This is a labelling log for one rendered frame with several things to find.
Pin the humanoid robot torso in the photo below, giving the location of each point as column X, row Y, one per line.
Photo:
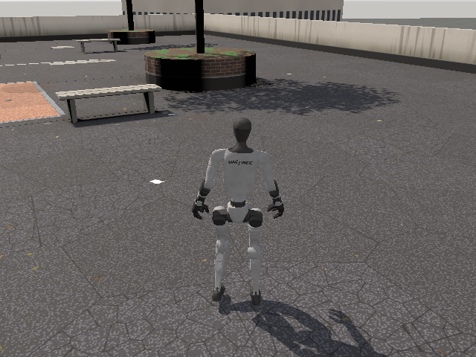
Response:
column 239, row 178

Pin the robot right foot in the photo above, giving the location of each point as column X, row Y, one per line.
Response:
column 255, row 298

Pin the left robot upper arm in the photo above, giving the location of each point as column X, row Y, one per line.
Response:
column 216, row 156

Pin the right robot hand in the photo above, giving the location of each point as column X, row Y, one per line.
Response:
column 279, row 208

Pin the right robot upper arm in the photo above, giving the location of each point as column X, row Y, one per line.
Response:
column 268, row 173

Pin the robot left forearm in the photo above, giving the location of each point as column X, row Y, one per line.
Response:
column 202, row 194

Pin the robot right forearm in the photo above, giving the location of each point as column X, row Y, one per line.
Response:
column 275, row 196

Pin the left robot hand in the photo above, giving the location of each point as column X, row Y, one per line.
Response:
column 196, row 208

